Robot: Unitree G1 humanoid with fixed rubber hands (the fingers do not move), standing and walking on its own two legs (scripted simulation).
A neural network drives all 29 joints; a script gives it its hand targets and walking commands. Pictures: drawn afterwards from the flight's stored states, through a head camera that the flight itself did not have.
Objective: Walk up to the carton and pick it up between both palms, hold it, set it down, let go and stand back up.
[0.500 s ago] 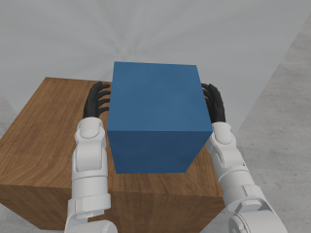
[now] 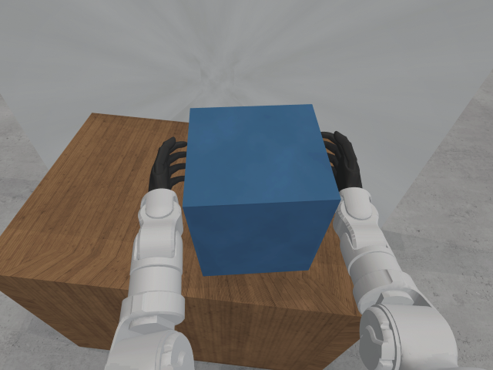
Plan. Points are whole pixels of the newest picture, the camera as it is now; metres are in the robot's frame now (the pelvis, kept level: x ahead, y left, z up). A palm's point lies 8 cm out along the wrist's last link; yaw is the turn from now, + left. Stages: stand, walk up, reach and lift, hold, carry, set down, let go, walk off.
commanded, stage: set down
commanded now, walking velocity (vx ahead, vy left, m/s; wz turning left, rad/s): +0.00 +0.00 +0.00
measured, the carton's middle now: (254, 195) +0.40 +0.03 +0.04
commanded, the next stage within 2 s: none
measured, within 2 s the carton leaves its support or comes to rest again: neither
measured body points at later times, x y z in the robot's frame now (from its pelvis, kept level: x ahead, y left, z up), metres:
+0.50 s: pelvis +0.00 -0.01 +0.00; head +0.03 +0.00 +0.45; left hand +0.37 +0.18 +0.07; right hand +0.43 -0.11 +0.09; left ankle -0.01 +0.13 -0.75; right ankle +0.01 -0.09 -0.75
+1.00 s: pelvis +0.01 -0.01 +0.00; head +0.06 -0.01 +0.45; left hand +0.38 +0.18 +0.05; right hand +0.45 -0.11 +0.07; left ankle -0.01 +0.13 -0.75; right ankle +0.01 -0.09 -0.75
